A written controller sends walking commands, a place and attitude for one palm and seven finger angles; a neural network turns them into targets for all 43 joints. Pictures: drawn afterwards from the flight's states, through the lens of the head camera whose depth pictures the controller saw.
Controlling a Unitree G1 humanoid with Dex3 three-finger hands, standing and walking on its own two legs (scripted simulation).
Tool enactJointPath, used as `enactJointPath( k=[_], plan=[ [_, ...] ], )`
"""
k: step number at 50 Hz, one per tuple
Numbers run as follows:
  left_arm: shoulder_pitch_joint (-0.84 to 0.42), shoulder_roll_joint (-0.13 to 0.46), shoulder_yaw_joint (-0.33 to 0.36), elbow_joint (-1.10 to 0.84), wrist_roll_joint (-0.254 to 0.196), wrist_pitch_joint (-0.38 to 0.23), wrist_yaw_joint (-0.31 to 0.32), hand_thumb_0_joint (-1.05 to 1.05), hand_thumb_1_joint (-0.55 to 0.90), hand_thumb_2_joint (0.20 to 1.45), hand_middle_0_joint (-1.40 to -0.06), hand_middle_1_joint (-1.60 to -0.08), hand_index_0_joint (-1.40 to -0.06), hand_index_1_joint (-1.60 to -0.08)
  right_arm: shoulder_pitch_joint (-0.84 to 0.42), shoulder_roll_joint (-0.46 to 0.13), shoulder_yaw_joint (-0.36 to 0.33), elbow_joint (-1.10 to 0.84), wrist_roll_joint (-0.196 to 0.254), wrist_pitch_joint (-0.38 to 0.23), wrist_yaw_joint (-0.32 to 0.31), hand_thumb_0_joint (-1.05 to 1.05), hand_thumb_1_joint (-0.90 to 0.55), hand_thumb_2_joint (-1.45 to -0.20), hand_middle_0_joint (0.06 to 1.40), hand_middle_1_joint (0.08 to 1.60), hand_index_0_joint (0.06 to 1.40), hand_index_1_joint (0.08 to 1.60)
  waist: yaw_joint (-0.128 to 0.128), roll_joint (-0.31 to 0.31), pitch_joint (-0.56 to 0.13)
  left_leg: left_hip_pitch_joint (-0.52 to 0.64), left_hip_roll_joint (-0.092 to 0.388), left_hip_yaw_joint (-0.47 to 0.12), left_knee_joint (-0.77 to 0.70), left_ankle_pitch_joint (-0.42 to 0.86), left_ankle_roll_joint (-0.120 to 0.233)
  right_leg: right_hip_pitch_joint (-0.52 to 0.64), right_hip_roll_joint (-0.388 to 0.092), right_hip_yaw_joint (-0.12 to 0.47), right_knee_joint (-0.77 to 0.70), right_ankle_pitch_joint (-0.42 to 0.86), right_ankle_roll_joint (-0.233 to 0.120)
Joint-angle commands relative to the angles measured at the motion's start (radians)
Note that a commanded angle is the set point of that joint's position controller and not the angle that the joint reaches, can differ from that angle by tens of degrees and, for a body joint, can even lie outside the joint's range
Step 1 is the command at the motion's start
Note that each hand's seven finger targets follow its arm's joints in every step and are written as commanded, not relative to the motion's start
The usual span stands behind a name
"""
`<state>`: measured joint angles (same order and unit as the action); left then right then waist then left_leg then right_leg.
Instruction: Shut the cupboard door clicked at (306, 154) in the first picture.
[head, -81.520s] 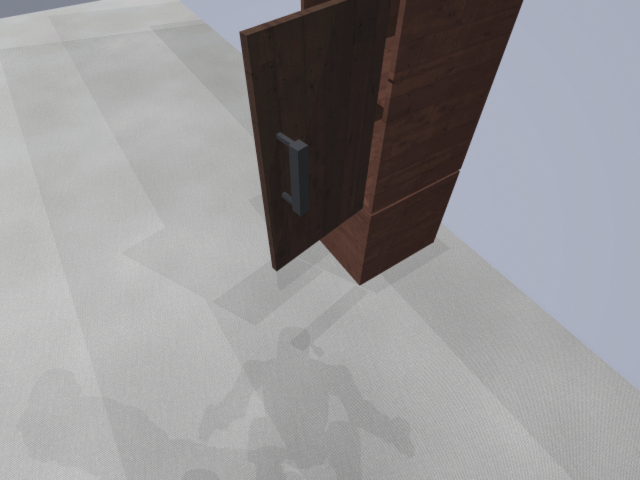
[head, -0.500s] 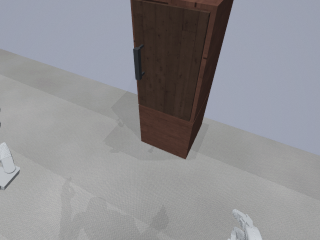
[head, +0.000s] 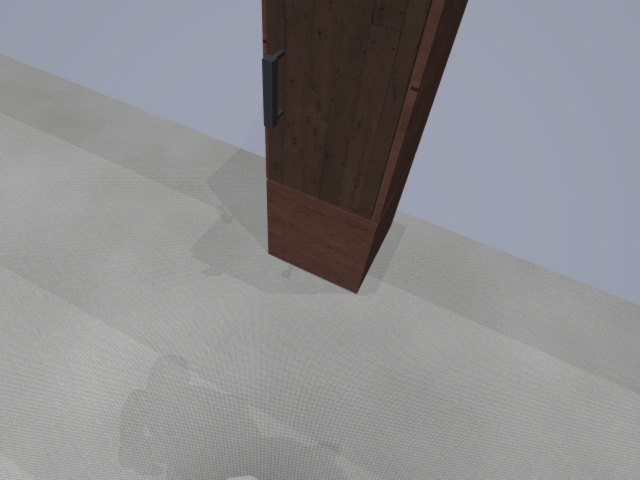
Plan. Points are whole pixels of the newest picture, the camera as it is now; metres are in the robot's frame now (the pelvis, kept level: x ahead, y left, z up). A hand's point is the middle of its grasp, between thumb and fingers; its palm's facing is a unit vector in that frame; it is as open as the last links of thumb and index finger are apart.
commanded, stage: let the arm hang, fingers relaxed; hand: left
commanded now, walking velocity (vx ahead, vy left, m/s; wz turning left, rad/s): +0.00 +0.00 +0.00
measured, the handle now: (275, 89) +0.93 +0.15 -0.02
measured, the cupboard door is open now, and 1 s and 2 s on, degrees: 0 0 0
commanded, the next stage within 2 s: look to check the result in 0.76 s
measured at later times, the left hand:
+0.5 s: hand out of the picture +0.00 +0.19 -0.16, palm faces +0.02 -0.98 -0.22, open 7.4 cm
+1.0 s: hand out of the picture +0.00 +0.17 -0.16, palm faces +0.03 -0.98 -0.19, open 7.4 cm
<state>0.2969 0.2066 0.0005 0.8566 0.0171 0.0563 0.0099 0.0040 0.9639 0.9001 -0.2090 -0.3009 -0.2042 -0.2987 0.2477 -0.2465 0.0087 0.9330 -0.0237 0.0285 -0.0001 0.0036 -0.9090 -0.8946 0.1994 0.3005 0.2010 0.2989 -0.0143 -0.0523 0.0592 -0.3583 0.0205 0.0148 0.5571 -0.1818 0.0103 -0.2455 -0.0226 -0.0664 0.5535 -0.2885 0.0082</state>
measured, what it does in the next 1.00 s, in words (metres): stands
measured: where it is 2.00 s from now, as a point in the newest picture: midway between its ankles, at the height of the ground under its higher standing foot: outside the picture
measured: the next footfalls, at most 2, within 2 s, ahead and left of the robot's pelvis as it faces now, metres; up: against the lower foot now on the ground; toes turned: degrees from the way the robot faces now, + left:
none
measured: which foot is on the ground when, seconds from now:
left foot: down 0.00-1.00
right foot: down 0.00-1.00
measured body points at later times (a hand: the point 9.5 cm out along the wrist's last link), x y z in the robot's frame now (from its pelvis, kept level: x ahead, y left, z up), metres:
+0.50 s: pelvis +0.01 +0.00 +0.01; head +0.00 +0.00 +0.46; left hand +0.00 +0.24 -0.15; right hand +0.01 -0.23 -0.15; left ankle +0.07 +0.11 -0.73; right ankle +0.01 -0.13 -0.73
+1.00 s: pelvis +0.02 +0.00 +0.01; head +0.04 +0.00 +0.46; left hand +0.00 +0.22 -0.15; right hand +0.00 -0.21 -0.15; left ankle +0.07 +0.11 -0.73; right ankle +0.01 -0.13 -0.73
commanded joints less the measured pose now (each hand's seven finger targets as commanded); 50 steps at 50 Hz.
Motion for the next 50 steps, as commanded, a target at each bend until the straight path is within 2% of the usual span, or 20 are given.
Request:
enactJointPath(
  k=[1,3,4,7,9,13,17,29,33,38,44,47,50],
  plan=[
    [0.049,0.14,0.048,0.031,0.002,-0.048,0.003,0.0,0.9,0.9,-0.2,-0.3,-0.2,-0.3,-0.022,-0.105,-0.033,-0.033,-0.003,-0.024,-0.014,0.0,-0.9,-0.9,0.2,0.3,0.2,0.3,0.022,0.257,-0.075,0.031,0.068,-0.126,-0.197,-0.139,0.019,0.039,-0.057,0.104,-0.149,-0.04,-0.059],
    [0.063,0.133,0.044,0.079,0.0,-0.049,0.001,0.0,0.9,0.9,-0.2,-0.3,-0.2,-0.3,-0.002,-0.106,-0.038,-0.006,0.0,-0.023,-0.019,0.0,-0.9,-0.9,0.2,0.3,0.2,0.3,0.023,0.263,-0.073,0.041,0.075,-0.135,-0.223,-0.181,0.022,0.044,-0.052,0.095,-0.159,-0.033,-0.06],
    [0.067,0.14,0.046,0.098,0.002,-0.053,0.001,0.0,0.9,0.9,-0.2,-0.3,-0.2,-0.3,0.008,-0.121,-0.045,0.0,0.004,-0.023,-0.022,0.0,-0.9,-0.9,0.2,0.3,0.2,0.3,0.024,0.217,-0.066,0.06,0.08,-0.14,-0.217,-0.154,0.026,0.041,-0.05,0.093,-0.171,-0.017,-0.06],
    [0.065,0.121,0.04,0.152,0.0,-0.059,0.003,0.0,0.9,0.9,-0.2,-0.3,-0.2,-0.3,0.047,-0.102,-0.048,0.039,0.007,-0.024,-0.027,0.0,-0.9,-0.9,0.2,0.3,0.2,0.3,0.012,0.118,-0.057,0.089,0.078,-0.123,-0.205,-0.131,0.024,0.026,-0.064,0.105,-0.204,-0.024,-0.062],
    [0.069,0.123,0.038,0.179,0.0,-0.063,0.005,0.0,0.9,0.9,-0.2,-0.3,-0.2,-0.3,0.061,-0.099,-0.048,0.057,0.01,-0.024,-0.027,0.0,-0.9,-0.9,0.2,0.3,0.2,0.3,0.009,0.067,-0.035,0.123,0.071,-0.105,-0.185,-0.08,0.023,-0.006,-0.073,0.11,-0.226,-0.03,-0.064],
    [0.07,0.1,0.032,0.218,-0.001,-0.061,0.01,0.0,0.9,0.9,-0.2,-0.3,-0.2,-0.3,0.089,-0.073,-0.046,0.097,0.008,-0.021,-0.028,0.0,-0.9,-0.9,0.2,0.3,0.2,0.3,0.0,-0.003,0.007,0.148,0.072,-0.093,-0.194,-0.085,0.023,-0.058,-0.077,0.111,-0.249,-0.089,-0.06],
    [0.08,0.09,0.029,0.237,0.0,-0.056,0.013,0.0,0.9,0.9,-0.2,-0.3,-0.2,-0.3,0.089,-0.054,-0.042,0.121,0.006,-0.017,-0.027,0.0,-0.9,-0.9,0.2,0.3,0.2,0.3,0.003,-0.007,0.056,0.136,0.07,-0.084,-0.212,-0.114,0.022,-0.089,-0.073,0.115,-0.255,-0.128,-0.054],
    [0.092,0.07,0.031,0.248,-0.001,-0.062,0.018,0.0,0.9,0.9,-0.2,-0.3,-0.2,-0.3,0.086,-0.015,-0.032,0.146,0.008,-0.03,-0.03,0.0,-0.9,-0.9,0.2,0.3,0.2,0.3,0.017,0.056,0.033,0.135,0.067,-0.069,-0.223,-0.02,0.016,-0.012,-0.071,0.106,-0.236,0.001,-0.047],
    [0.084,0.049,0.03,0.253,-0.003,-0.059,0.019,0.0,0.9,0.9,-0.2,-0.3,-0.2,-0.3,0.091,0.001,-0.029,0.154,0.005,-0.03,-0.033,0.0,-0.9,-0.9,0.2,0.3,0.2,0.3,0.015,0.108,0.037,0.121,0.065,-0.071,-0.243,-0.058,0.011,0.005,-0.069,0.102,-0.235,0.006,-0.046],
    [0.085,0.038,0.032,0.259,-0.003,-0.056,0.018,0.0,0.9,0.9,-0.2,-0.3,-0.2,-0.3,0.103,0.003,-0.031,0.152,0.005,-0.029,-0.037,0.0,-0.9,-0.9,0.2,0.3,0.2,0.3,0.015,0.103,0.047,0.108,0.066,-0.083,-0.255,-0.088,0.013,0.013,-0.063,0.093,-0.233,0.007,-0.046],
    [0.096,0.039,0.035,0.261,-0.002,-0.061,0.019,0.0,0.9,0.9,-0.2,-0.3,-0.2,-0.3,0.114,-0.01,-0.035,0.149,0.009,-0.032,-0.039,0.0,-0.9,-0.9,0.2,0.3,0.2,0.3,0.014,0.063,0.009,0.151,0.071,-0.077,-0.233,-0.027,0.019,0.024,-0.062,0.089,-0.23,0.037,-0.046],
    [0.095,0.03,0.034,0.265,-0.003,-0.06,0.02,0.0,0.9,0.9,-0.2,-0.3,-0.2,-0.3,0.115,0.001,-0.034,0.155,0.008,-0.032,-0.039,0.0,-0.9,-0.9,0.2,0.3,0.2,0.3,0.011,0.058,0.015,0.152,0.072,-0.076,-0.234,-0.027,0.019,0.02,-0.066,0.089,-0.231,0.033,-0.044],
    [0.099,0.035,0.035,0.267,-0.003,-0.064,0.021,0.0,0.9,0.9,-0.2,-0.3,-0.2,-0.3,0.106,-0.005,-0.036,0.155,0.009,-0.033,-0.039,0.0,-0.9,-0.9,0.2,0.3,0.2,0.3,0.01,0.05,0.008,0.177,0.074,-0.066,-0.218,0.025,0.02,0.018,-0.07,0.091,-0.233,0.057,-0.045]
  ],
)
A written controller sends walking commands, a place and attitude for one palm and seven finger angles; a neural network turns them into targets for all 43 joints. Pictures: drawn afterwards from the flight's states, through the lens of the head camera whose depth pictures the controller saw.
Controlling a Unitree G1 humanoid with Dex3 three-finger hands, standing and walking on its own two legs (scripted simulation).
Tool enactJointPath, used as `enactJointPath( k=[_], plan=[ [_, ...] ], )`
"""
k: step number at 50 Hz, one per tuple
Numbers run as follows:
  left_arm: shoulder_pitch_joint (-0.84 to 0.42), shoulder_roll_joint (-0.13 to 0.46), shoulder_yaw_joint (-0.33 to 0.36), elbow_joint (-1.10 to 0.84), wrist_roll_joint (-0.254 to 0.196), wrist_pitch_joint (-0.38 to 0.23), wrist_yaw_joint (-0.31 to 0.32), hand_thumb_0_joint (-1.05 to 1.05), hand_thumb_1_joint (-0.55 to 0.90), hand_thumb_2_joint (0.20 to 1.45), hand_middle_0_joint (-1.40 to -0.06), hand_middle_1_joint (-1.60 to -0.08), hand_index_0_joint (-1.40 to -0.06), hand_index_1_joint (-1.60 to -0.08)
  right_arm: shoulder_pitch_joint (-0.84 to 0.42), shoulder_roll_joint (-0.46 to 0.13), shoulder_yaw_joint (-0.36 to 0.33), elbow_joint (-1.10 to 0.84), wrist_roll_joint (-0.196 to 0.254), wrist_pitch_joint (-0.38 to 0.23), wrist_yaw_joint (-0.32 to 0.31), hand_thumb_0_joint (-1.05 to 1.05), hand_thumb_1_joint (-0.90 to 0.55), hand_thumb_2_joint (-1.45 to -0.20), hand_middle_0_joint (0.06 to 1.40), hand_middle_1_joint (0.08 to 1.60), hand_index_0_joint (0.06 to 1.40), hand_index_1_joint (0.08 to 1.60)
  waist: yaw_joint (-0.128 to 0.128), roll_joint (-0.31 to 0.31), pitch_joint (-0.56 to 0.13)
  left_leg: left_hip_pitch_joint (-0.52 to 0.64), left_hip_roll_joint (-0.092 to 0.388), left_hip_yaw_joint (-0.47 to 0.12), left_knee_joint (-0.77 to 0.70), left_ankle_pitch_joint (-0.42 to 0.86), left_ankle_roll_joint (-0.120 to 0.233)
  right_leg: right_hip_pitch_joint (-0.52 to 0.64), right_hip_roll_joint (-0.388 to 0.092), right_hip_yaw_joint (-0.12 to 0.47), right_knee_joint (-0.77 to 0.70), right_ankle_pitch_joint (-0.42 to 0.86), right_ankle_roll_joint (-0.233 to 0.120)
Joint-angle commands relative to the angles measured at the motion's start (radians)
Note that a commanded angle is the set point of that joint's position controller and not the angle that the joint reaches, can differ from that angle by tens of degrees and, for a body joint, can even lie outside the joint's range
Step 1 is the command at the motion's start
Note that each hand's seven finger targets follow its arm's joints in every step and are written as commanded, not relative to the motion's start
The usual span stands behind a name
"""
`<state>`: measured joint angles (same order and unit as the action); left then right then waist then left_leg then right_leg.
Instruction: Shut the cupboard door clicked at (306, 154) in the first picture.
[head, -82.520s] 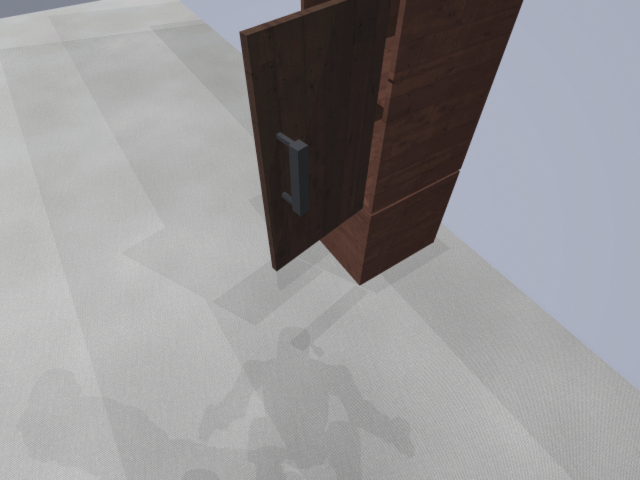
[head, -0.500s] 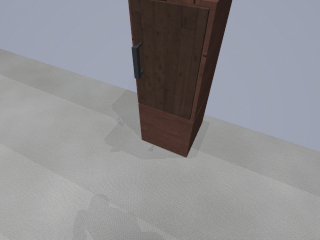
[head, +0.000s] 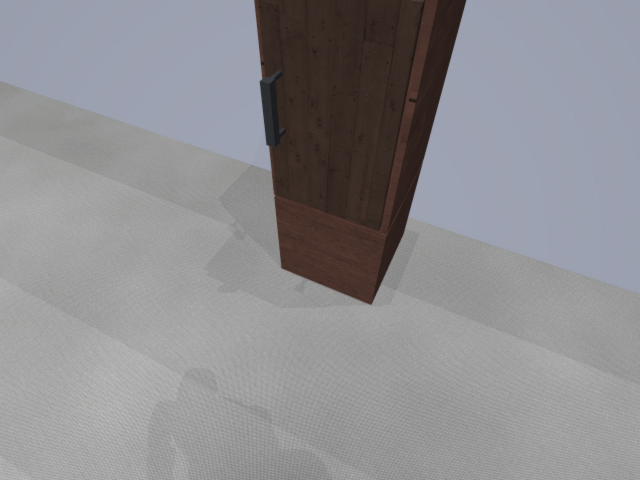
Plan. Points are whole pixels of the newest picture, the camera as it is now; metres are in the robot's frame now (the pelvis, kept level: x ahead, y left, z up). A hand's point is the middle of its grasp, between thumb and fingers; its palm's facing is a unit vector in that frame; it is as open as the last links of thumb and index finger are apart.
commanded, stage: look to check the result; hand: left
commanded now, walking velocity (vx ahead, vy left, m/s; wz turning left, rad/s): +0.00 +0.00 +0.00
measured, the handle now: (275, 109) +0.90 +0.16 -0.03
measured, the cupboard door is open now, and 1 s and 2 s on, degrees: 0 0 0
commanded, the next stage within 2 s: stand and wait in 0.30 s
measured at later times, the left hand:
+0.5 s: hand out of the picture +0.00 +0.16 -0.18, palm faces +0.04 -0.98 -0.18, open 7.4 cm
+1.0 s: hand out of the picture +0.01 +0.17 -0.18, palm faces +0.04 -0.98 -0.20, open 7.4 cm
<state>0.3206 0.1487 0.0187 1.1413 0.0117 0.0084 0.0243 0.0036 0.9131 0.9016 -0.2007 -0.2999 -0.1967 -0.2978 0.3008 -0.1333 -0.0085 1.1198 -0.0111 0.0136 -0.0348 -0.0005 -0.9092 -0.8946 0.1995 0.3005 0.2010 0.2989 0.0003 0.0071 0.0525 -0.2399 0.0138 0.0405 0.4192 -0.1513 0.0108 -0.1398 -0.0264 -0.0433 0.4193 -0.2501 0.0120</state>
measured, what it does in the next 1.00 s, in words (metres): stands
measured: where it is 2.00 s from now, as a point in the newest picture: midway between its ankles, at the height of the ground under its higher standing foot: outside the picture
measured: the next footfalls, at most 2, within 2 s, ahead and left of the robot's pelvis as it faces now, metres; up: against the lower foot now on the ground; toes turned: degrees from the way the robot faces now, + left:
none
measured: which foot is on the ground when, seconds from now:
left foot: down 0.00-1.00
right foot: down 0.00-1.00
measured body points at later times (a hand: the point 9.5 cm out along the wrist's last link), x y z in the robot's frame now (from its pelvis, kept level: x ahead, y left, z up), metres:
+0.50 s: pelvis +0.01 -0.01 +0.00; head +0.02 +0.00 +0.45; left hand +0.00 +0.22 -0.16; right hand +0.02 -0.24 -0.15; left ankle +0.05 +0.11 -0.74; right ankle -0.01 -0.13 -0.74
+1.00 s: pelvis +0.02 -0.01 +0.00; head +0.04 -0.01 +0.45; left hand +0.01 +0.22 -0.16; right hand +0.03 -0.25 -0.15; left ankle +0.05 +0.11 -0.74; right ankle -0.01 -0.13 -0.74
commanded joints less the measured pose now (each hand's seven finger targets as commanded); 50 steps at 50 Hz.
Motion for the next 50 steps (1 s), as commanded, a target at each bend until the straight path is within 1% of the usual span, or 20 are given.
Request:
enactJointPath(
  k=[1,3,4,8,9,13,14,16,18,21,24,27,31,38,39,40,43,44,45,50],
  plan=[
    [0.075,0.092,0.016,-0.017,0.002,-0.015,0.007,0.0,0.9,0.9,-0.2,-0.3,-0.2,-0.3,0.056,-0.114,-0.018,-0.03,-0.003,-0.018,-0.005,0.0,-0.9,-0.9,0.2,0.3,0.2,0.3,-0.005,-0.014,0.014,0.059,0.08,-0.095,-0.082,-0.006,0.02,-0.087,-0.064,0.069,-0.097,0.017,-0.048],
    [0.076,0.092,0.016,-0.014,0.003,-0.015,0.007,0.0,0.9,0.9,-0.2,-0.3,-0.2,-0.3,0.052,-0.115,-0.018,-0.028,-0.003,-0.017,-0.005,0.0,-0.9,-0.9,0.2,0.3,0.2,0.3,-0.005,-0.02,0.03,0.054,0.08,-0.092,-0.085,-0.019,0.019,-0.091,-0.065,0.07,-0.103,0.011,-0.047],
    [0.082,0.106,0.016,-0.018,0.003,-0.017,0.007,0.0,0.9,0.9,-0.2,-0.3,-0.2,-0.3,0.046,-0.128,-0.019,-0.032,0.0,-0.017,-0.004,0.0,-0.9,-0.9,0.2,0.3,0.2,0.3,-0.001,-0.026,0.028,0.062,0.08,-0.091,-0.078,0.005,0.021,-0.09,-0.064,0.073,-0.105,0.021,-0.049],
    [0.076,0.099,0.014,-0.013,0.002,-0.016,0.007,0.0,0.9,0.9,-0.2,-0.3,-0.2,-0.3,0.035,-0.122,-0.017,-0.027,-0.003,-0.016,-0.004,0.0,-0.9,-0.9,0.2,0.3,0.2,0.3,-0.004,-0.005,0.045,0.059,0.079,-0.091,-0.09,-0.024,0.019,-0.097,-0.067,0.076,-0.111,0.005,-0.049],
    [0.082,0.112,0.016,-0.015,0.004,-0.018,0.008,0.0,0.9,0.9,-0.2,-0.3,-0.2,-0.3,0.03,-0.132,-0.02,-0.03,-0.001,-0.016,-0.003,0.0,-0.9,-0.9,0.2,0.3,0.2,0.3,-0.001,-0.018,0.041,0.069,0.079,-0.087,-0.082,-0.005,0.019,-0.097,-0.065,0.076,-0.113,0.016,-0.049],
    [0.069,0.11,0.015,-0.013,0.003,-0.019,0.007,0.0,0.9,0.9,-0.2,-0.3,-0.2,-0.3,0.019,-0.129,-0.018,-0.028,-0.003,-0.018,-0.003,0.0,-0.9,-0.9,0.2,0.3,0.2,0.3,-0.004,-0.005,0.04,0.07,0.078,-0.086,-0.084,0.001,0.017,-0.087,-0.069,0.08,-0.117,0.025,-0.049],
    [0.072,0.122,0.017,-0.017,0.004,-0.022,0.007,0.0,0.9,0.9,-0.2,-0.3,-0.2,-0.3,0.015,-0.139,-0.02,-0.032,0.0,-0.018,-0.003,0.0,-0.9,-0.9,0.2,0.3,0.2,0.3,-0.002,-0.015,0.033,0.077,0.081,-0.083,-0.077,0.019,0.018,-0.084,-0.068,0.08,-0.12,0.035,-0.05],
    [0.064,0.116,0.016,-0.016,0.003,-0.023,0.007,0.0,0.9,0.9,-0.2,-0.3,-0.2,-0.3,0.011,-0.134,-0.018,-0.028,-0.003,-0.019,-0.003,0.0,-0.9,-0.9,0.2,0.3,0.2,0.3,-0.003,-0.014,0.025,0.078,0.08,-0.083,-0.075,0.034,0.017,-0.073,-0.072,0.081,-0.12,0.049,-0.05],
    [0.054,0.119,0.015,-0.016,0.002,-0.021,0.006,0.0,0.9,0.9,-0.2,-0.3,-0.2,-0.3,0.005,-0.138,-0.017,-0.028,-0.003,-0.019,-0.003,0.0,-0.9,-0.9,0.2,0.3,0.2,0.3,-0.003,0.005,0.042,0.073,0.079,-0.084,-0.082,0.022,0.015,-0.076,-0.072,0.081,-0.124,0.041,-0.05],
    [0.046,0.123,0.017,-0.017,0.003,-0.02,0.005,0.0,0.9,0.9,-0.2,-0.3,-0.2,-0.3,0.001,-0.141,-0.017,-0.028,-0.004,-0.018,-0.003,0.0,-0.9,-0.9,0.2,0.3,0.2,0.3,-0.004,0.01,0.055,0.062,0.078,-0.084,-0.087,0.005,0.012,-0.076,-0.072,0.08,-0.129,0.028,-0.05],
    [0.044,0.134,0.019,-0.022,0.003,-0.022,0.004,0.0,0.9,0.9,-0.2,-0.3,-0.2,-0.3,-0.005,-0.157,-0.018,-0.033,-0.002,-0.021,-0.003,0.0,-0.9,-0.9,0.2,0.3,0.2,0.3,-0.001,-0.003,0.03,0.079,0.082,-0.086,-0.08,0.041,0.015,-0.059,-0.069,0.078,-0.127,0.053,-0.051],
    [0.036,0.13,0.019,-0.022,0.002,-0.021,0.003,0.0,0.9,0.9,-0.2,-0.3,-0.2,-0.3,-0.006,-0.151,-0.016,-0.03,-0.004,-0.021,-0.004,0.0,-0.9,-0.9,0.2,0.3,0.2,0.3,-0.001,0.009,0.026,0.078,0.081,-0.088,-0.083,0.04,0.013,-0.049,-0.073,0.078,-0.127,0.055,-0.051],
    [0.028,0.136,0.02,-0.023,0.001,-0.023,0.003,0.0,0.9,0.9,-0.2,-0.3,-0.2,-0.3,-0.008,-0.157,-0.016,-0.029,-0.004,-0.023,-0.004,0.0,-0.9,-0.9,0.2,0.3,0.2,0.3,-0.001,-0.011,0.013,0.086,0.084,-0.088,-0.075,0.08,0.014,-0.034,-0.076,0.075,-0.126,0.084,-0.051],
    [0.022,0.14,0.019,-0.023,0.0,-0.022,0.003,0.0,0.9,0.9,-0.2,-0.3,-0.2,-0.3,-0.015,-0.162,-0.015,-0.025,-0.004,-0.021,-0.003,0.0,-0.9,-0.9,0.2,0.3,0.2,0.3,-0.001,-0.009,0.022,0.09,0.085,-0.085,-0.078,0.077,0.012,-0.031,-0.077,0.073,-0.132,0.086,-0.051],
    [0.027,0.145,0.02,-0.024,0.001,-0.023,0.003,0.0,0.9,0.9,-0.2,-0.3,-0.2,-0.3,-0.017,-0.165,-0.016,-0.028,-0.001,-0.02,-0.003,0.0,-0.9,-0.9,0.2,0.3,0.2,0.3,0.002,-0.02,0.024,0.094,0.085,-0.087,-0.076,0.078,0.013,-0.036,-0.074,0.072,-0.135,0.083,-0.051],
    [0.026,0.139,0.017,-0.021,0.0,-0.022,0.003,0.0,0.9,0.9,-0.2,-0.3,-0.2,-0.3,-0.017,-0.159,-0.016,-0.025,-0.003,-0.019,-0.003,0.0,-0.9,-0.9,0.2,0.3,0.2,0.3,-0.001,-0.009,0.029,0.09,0.085,-0.085,-0.077,0.071,0.012,-0.038,-0.078,0.073,-0.137,0.077,-0.051],
    [0.025,0.143,0.018,-0.022,0.0,-0.023,0.003,0.0,0.9,0.9,-0.2,-0.3,-0.2,-0.3,-0.015,-0.162,-0.016,-0.024,-0.003,-0.021,-0.004,0.0,-0.9,-0.9,0.2,0.3,0.2,0.3,-0.001,-0.009,0.007,0.099,0.085,-0.086,-0.073,0.098,0.013,-0.019,-0.078,0.075,-0.132,0.108,-0.051],
    [0.029,0.148,0.02,-0.025,0.0,-0.025,0.003,0.0,0.9,0.9,-0.2,-0.3,-0.2,-0.3,-0.018,-0.166,-0.016,-0.026,-0.001,-0.021,-0.004,0.0,-0.9,-0.9,0.2,0.3,0.2,0.3,0.002,-0.021,0.01,0.102,0.087,-0.085,-0.071,0.103,0.013,-0.023,-0.076,0.072,-0.134,0.113,-0.051],
    [0.025,0.142,0.018,-0.022,0.0,-0.024,0.004,0.0,0.9,0.9,-0.2,-0.3,-0.2,-0.3,-0.016,-0.162,-0.016,-0.024,-0.003,-0.021,-0.004,0.0,-0.9,-0.9,0.2,0.3,0.2,0.3,-0.002,-0.01,0.005,0.101,0.086,-0.085,-0.071,0.1,0.012,-0.016,-0.078,0.071,-0.133,0.11,-0.05],
    [0.027,0.142,0.018,-0.02,0.0,-0.023,0.003,0.0,0.9,0.9,-0.2,-0.3,-0.2,-0.3,-0.021,-0.16,-0.015,-0.024,-0.003,-0.021,-0.005,0.0,-0.9,-0.9,0.2,0.3,0.2,0.3,-0.001,-0.009,0.019,0.098,0.086,-0.088,-0.076,0.096,0.013,-0.021,-0.079,0.069,-0.138,0.101,-0.05]
  ],
)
